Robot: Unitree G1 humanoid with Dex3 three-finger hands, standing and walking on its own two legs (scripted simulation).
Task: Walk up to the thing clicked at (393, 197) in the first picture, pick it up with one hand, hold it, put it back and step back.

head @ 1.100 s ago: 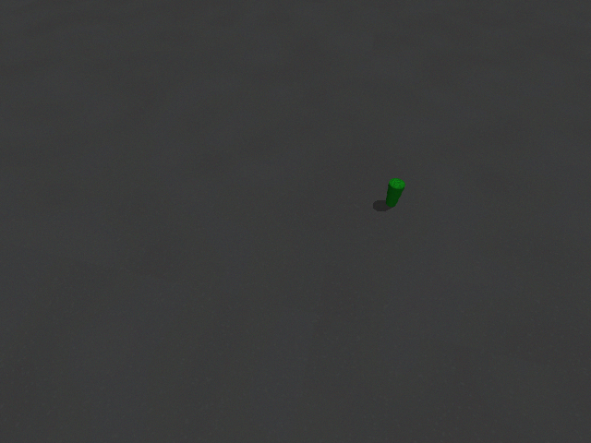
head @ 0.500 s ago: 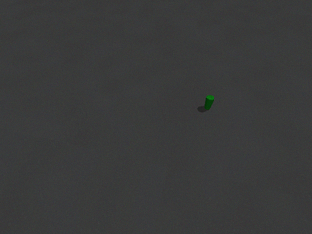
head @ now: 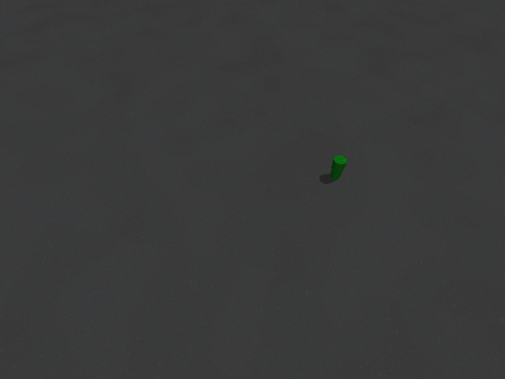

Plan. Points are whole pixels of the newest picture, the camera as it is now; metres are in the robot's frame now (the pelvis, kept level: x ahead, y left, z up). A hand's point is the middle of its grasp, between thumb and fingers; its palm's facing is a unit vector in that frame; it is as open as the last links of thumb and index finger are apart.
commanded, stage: stand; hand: left
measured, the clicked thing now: (337, 168) +1.27 -0.42 -0.72
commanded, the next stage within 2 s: walk up in 0.02 s
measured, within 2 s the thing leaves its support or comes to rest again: neither
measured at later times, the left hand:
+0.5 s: hand (180, 341) +0.21 +0.15 -0.15, palm faces -0.21 -0.90 -0.38, open 7.4 cm
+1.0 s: hand (249, 210) +0.52 +0.04 -0.15, palm faces -0.48 -0.80 -0.35, open 7.4 cm
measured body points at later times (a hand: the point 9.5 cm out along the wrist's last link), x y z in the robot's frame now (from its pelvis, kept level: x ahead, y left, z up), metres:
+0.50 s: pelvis +0.10 -0.11 -0.02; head +0.10 -0.13 +0.43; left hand +0.22 +0.20 -0.12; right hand +0.09 -0.46 -0.14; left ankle +0.10 +0.03 -0.68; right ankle +0.10 -0.23 -0.75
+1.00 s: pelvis +0.31 -0.16 -0.01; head +0.33 -0.16 +0.44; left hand +0.55 +0.08 -0.12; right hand +0.18 -0.47 -0.11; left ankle +0.34 -0.04 -0.75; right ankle +0.33 -0.34 -0.71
